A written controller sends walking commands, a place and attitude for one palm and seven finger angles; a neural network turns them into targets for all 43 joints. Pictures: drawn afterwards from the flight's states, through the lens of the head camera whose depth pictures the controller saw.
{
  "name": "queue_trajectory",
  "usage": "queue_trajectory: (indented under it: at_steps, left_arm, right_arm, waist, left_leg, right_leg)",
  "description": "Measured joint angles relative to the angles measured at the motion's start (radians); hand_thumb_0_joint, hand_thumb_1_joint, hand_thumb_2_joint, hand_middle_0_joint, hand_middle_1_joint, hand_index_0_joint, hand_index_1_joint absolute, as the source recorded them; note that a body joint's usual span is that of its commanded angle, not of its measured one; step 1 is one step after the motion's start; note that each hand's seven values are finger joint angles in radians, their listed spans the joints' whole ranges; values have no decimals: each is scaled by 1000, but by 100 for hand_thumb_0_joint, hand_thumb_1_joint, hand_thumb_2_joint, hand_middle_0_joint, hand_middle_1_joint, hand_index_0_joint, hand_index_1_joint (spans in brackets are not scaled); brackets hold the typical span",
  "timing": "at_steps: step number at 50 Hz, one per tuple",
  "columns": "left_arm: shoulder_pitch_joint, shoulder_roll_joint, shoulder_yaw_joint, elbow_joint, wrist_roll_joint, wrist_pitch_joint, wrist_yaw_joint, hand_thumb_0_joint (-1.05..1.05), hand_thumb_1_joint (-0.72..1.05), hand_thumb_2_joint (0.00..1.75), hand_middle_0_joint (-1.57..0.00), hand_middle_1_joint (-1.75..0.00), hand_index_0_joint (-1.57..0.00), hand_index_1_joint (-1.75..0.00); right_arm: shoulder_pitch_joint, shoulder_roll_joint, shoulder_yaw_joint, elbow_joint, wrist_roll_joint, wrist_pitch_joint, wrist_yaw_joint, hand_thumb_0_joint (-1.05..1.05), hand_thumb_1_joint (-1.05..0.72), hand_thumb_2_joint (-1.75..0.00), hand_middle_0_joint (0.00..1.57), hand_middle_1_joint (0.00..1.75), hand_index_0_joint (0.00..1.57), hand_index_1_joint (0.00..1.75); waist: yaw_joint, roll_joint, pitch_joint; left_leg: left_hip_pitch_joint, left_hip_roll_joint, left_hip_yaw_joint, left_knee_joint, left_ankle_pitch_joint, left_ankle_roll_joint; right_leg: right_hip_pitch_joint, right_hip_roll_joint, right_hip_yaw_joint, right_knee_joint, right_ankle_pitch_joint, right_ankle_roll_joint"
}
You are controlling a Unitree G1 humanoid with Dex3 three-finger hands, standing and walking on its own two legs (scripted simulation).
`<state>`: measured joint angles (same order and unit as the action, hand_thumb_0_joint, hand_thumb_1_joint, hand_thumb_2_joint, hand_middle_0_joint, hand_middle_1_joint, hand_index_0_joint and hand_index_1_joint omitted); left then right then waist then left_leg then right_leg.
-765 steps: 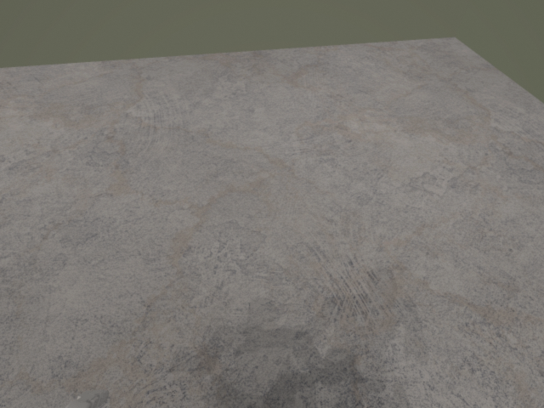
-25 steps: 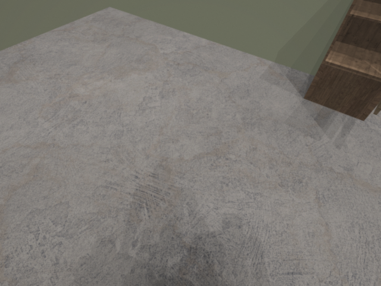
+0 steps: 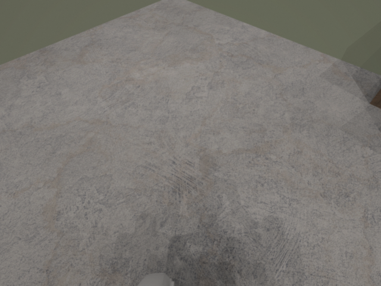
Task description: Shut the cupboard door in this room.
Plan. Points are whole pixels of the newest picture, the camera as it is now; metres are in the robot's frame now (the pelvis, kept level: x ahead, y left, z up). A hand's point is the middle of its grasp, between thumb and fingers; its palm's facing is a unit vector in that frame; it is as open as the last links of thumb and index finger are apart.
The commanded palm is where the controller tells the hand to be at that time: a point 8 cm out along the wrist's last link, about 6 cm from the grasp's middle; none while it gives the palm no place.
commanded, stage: turn or walk to find it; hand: left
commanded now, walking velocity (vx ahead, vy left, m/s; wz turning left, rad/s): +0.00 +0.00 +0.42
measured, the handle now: out of the picture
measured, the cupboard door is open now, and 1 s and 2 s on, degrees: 82 82 82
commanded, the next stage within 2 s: stand and wait in 1.48 s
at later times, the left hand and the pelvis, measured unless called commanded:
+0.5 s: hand out of the picture +0.04 +0.24 -0.16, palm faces +0.22 -0.93 -0.28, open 7.4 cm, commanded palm none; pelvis +0.00 +0.02 +0.00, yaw +12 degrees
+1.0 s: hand out of the picture -0.08 +0.22 -0.19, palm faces +0.47 -0.85 -0.23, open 7.4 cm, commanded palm none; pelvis -0.02 +0.01 -0.01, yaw +26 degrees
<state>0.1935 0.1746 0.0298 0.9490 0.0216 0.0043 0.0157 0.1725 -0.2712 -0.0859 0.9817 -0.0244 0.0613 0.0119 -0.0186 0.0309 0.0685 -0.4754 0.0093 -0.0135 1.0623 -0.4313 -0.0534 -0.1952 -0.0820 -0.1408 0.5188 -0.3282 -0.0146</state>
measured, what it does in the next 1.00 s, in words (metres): steps on the spot, turning left: left foot, then right foot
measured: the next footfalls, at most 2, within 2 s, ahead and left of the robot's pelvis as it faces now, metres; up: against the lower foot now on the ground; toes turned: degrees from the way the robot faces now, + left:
left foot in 0.18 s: +0.01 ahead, +0.16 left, +0.00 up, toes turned +9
right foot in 0.56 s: +0.08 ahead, -0.10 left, +0.00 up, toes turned +8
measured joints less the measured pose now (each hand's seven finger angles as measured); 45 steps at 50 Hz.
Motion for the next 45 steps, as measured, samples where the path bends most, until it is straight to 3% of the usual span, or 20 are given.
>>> queue_trajectory:
  at_steps: [6, 9, 11, 13, 17, 22, 25, 27, 29, 31, 34, 36, 39, 45]
  left_arm:
    - [40, 20, 3, 10, 7, 1, -5, 0, 90, 90, -20, -30, -20, -30]
    - [67, 43, 12, 20, -1, 11, -7, 0, 90, 90, -20, -30, -20, -30]
    - [66, 72, 19, 30, -6, 29, -5, 1, 90, 90, -20, -30, -20, -30]
    - [58, 88, 24, 43, -9, 49, 1, 1, 90, 90, -20, -30, -20, -30]
    - [33, 96, 29, 42, -13, 53, -5, 1, 91, 90, -19, -30, -20, -30]
    - [-9, 84, 25, 8, -15, 46, -11, 1, 91, 90, -19, -30, -20, -30]
    - [-31, 68, 20, -13, -18, 36, -12, 1, 91, 90, -19, -30, -20, -30]
    - [-34, 58, 15, -29, -17, 20, -14, 1, 91, 90, -19, -30, -20, -30]
    - [-37, 39, 9, -38, -8, 3, -12, 1, 91, 90, -19, -30, -20, -30]
    - [-33, 19, 2, -47, -6, -3, -10, 0, 91, 90, -19, -30, -20, -30]
    - [-18, -4, -4, -48, -5, 1, -6, 0, 90, 90, -20, -30, -20, -30]
    - [-8, -12, -7, -41, -3, 3, -4, 0, 90, 90, -20, -30, -20, -30]
    - [5, -16, -8, -31, 0, 3, -4, 0, 90, 90, -20, -30, -20, -30]
    - [22, 9, 2, -11, 6, 4, -6, 0, 91, 90, -20, -30, -20, -30]
  right_arm:
    - [-50, 7, 22, -7, 8, -3, 3, 1, -91, -90, 20, 30, 20, 30]
    - [-62, 11, 35, -23, 8, -22, 7, 1, -91, -90, 20, 30, 20, 30]
    - [-75, 31, 38, -29, 6, -37, 7, 1, -91, -90, 20, 30, 20, 30]
    - [-76, 47, 46, -37, 6, -48, 1, 1, -90, -90, 20, 30, 20, 30]
    - [-65, 63, 53, -37, 3, -49, -10, 0, -90, -90, 20, 30, 20, 30]
    - [-37, 71, 51, -28, -1, -42, -6, 0, -90, -90, 20, 30, 20, 30]
    - [-20, 68, 44, -23, -4, -31, -3, 1, -90, -90, 20, 30, 20, 30]
    - [-5, 63, 38, -19, -2, -25, -2, 1, -90, -90, 21, 30, 20, 30]
    - [5, 47, 26, -15, 4, -18, -1, 1, -90, -90, 20, 30, 20, 30]
    - [13, 35, 16, -10, 3, -3, -1, 1, -90, -90, 20, 30, 20, 30]
    - [21, 17, 5, -1, 0, 6, 5, 1, -90, -90, 20, 30, 20, 30]
    - [28, 11, 2, 3, -1, 7, 9, 1, -90, -90, 20, 30, 20, 30]
    - [37, 10, 3, 9, 0, 9, 11, 1, -91, -90, 20, 30, 20, 30]
    - [22, 25, 18, 19, 7, 7, 9, 1, -91, -90, 20, 30, 20, 30]
  waist:
    - [33, -34, 27]
    - [41, -44, 24]
    - [49, -78, 34]
    - [54, -83, 39]
    - [48, -62, 35]
    - [31, -37, 24]
    - [16, -19, 15]
    - [11, -9, 5]
    - [7, 19, 4]
    - [4, 25, 4]
    - [2, 25, 5]
    - [-1, 20, 5]
    - [-1, 4, 5]
    - [22, -31, 18]
  left_leg:
    - [114, 21, 39, -251, -15, 0]
    - [209, 24, 68, -486, 128, 25]
    - [199, 3, 70, -467, 97, 52]
    - [201, 1, 61, -464, 92, 61]
    - [228, 0, 28, -526, 135, 62]
    - [240, -9, -12, -561, 163, 52]
    - [227, -13, -39, -544, 159, 38]
    - [207, -19, -57, -506, 143, 24]
    - [163, -18, -77, -404, 62, 21]
    - [93, -35, -70, -208, -44, 30]
    - [18, -29, -34, 28, -18, 27]
    - [2, -13, -17, 83, 15, 16]
    - [20, 11, 2, 46, 18, 2]
    - [112, 33, 44, -186, -34, 0]
  right_leg:
    - [-12, -38, -43, 32, -19, 22]
    - [-40, -56, -70, 106, -59, 46]
    - [-100, -64, -19, 253, -159, 66]
    - [-160, -37, 32, 406, -226, 79]
    - [-234, -9, 71, 526, -176, 93]
    - [-234, 2, 93, 414, -138, 98]
    - [-187, 16, 91, 273, -105, 93]
    - [-125, 25, 80, 124, -15, 89]
    - [-110, 34, 54, 92, 29, 39]
    - [-105, 21, 31, 103, 20, 1]
    - [-74, 4, 4, 59, 36, -10]
    - [-57, -5, -14, 31, 50, -9]
    - [-44, -20, -40, 5, 61, -7]
    - [-55, -52, -88, 16, 60, 7]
